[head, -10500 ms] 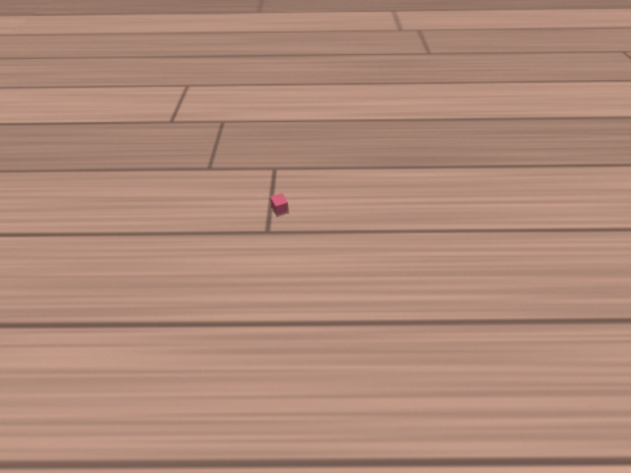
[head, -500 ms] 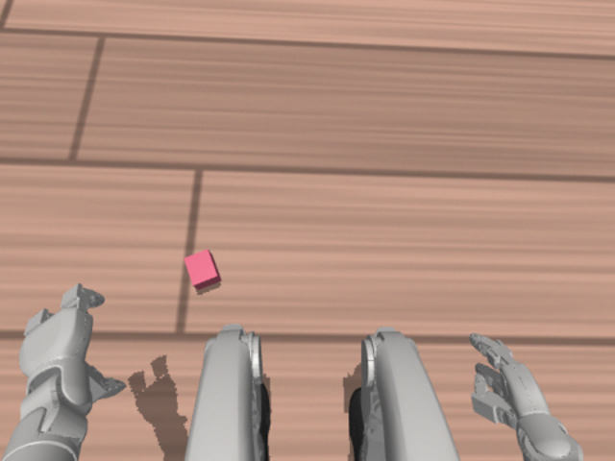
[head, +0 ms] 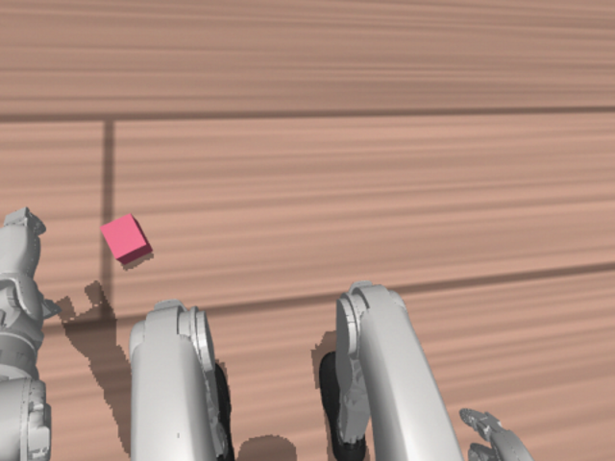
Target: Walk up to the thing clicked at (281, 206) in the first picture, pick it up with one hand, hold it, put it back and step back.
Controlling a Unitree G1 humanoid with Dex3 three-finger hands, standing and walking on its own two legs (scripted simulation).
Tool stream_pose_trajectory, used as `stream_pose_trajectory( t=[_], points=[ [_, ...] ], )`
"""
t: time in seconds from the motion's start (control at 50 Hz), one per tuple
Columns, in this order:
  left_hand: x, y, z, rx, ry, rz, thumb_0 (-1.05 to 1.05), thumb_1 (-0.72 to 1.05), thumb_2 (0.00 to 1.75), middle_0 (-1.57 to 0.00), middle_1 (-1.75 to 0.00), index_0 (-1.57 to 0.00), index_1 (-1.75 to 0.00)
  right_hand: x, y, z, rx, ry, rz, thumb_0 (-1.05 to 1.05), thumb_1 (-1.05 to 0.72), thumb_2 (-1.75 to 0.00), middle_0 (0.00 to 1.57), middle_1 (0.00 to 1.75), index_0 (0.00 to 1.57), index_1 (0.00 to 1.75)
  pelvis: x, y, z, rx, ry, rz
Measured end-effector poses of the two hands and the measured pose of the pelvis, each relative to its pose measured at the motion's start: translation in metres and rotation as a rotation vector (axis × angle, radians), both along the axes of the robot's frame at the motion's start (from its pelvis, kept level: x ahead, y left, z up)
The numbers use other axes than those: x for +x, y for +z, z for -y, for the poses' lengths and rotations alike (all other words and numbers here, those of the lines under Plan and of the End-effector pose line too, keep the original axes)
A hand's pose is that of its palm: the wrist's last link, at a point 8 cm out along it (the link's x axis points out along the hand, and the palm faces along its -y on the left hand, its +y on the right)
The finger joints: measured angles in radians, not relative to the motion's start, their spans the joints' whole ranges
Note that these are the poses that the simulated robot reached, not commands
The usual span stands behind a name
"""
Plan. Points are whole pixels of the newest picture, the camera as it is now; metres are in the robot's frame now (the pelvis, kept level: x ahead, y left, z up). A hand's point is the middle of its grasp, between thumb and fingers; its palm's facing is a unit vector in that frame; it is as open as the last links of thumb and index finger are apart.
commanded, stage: rise first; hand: left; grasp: from above
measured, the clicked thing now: (127, 239) +0.48 +0.29 -0.37
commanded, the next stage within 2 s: none
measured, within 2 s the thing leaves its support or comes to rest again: neither
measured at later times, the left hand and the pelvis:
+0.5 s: hand (65, 255) +0.42 +0.33 -0.22, palm faces -0.39 -0.22 -0.90, open 13.1 cm; pelvis +0.01 +0.00 -0.05, yaw -2 degrees
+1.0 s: hand (75, 251) +0.43 +0.33 -0.25, palm faces -0.36 -0.22 -0.90, open 13.7 cm; pelvis +0.01 +0.00 -0.07, yaw -4 degrees
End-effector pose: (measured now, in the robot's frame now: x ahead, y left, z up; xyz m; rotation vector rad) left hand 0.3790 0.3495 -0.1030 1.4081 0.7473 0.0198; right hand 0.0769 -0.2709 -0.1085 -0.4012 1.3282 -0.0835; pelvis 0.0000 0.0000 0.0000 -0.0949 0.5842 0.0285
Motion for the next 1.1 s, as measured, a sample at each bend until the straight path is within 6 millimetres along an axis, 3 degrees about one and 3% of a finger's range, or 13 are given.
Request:
stream_pose_trajectory(
  t=[0.14,0.34,0.46,0.6,0.76,1.1],
  points=[
    [0.016,-0.027,0.005,-0.002,-0.06,0.029,0.0,-0.28,0.8,-0.28,-0.85,-0.3,-0.83,0.0,-0.015,0.0,-0.015,0.01,-0.039,0.01,-0.9,-0.89,0.2,0.29,0.2,0.3,0.004,-0.019,-0.003,-0.011,-0.005,-0.009],
    [0.031,-0.046,0.007,0.029,0.034,0.042,0.0,-0.33,0.82,-0.26,-0.86,-0.27,-0.85,0.015,-0.045,-0.01,0.05,0.048,-0.03,0.0,-0.9,-0.9,0.2,0.29,0.2,0.3,0.007,-0.037,-0.002,-0.001,-0.015,-0.022],
    [0.042,-0.057,0.014,0.01,0.052,0.022,0.0,-0.35,0.83,-0.25,-0.89,-0.26,-0.87,0.014,-0.056,-0.013,0.084,0.054,-0.034,0.0,-0.91,-0.9,0.2,0.29,0.2,0.3,0.01,-0.045,0.001,0.0,-0.023,-0.02],
    [0.054,-0.069,0.016,-0.011,0.031,0.027,0.0,-0.38,0.85,-0.23,-0.91,-0.24,-0.9,0.002,-0.062,-0.009,0.084,0.042,-0.077,0.0,-0.92,-0.9,0.2,0.29,0.2,0.3,0.013,-0.055,0.002,-0.007,-0.034,-0.009],
    [0.053,-0.083,0.014,-0.005,0.031,0.022,0.0,-0.41,0.88,-0.21,-0.93,-0.22,-0.92,-0.008,-0.063,-0.004,0.072,0.033,-0.118,0.0,-0.92,-0.9,0.2,0.29,0.2,0.3,0.015,-0.063,0.001,-0.013,-0.041,-0.003],
    [0.061,-0.094,0.017,-0.005,0.049,0.041,0.0,-0.48,0.93,-0.15,-0.98,-0.16,-0.97,-0.006,-0.065,-0.003,0.066,0.061,-0.085,0.0,-0.92,-0.9,0.2,0.29,0.2,0.3,0.013,-0.074,0.0,-0.024,-0.052,0.024]
  ],
)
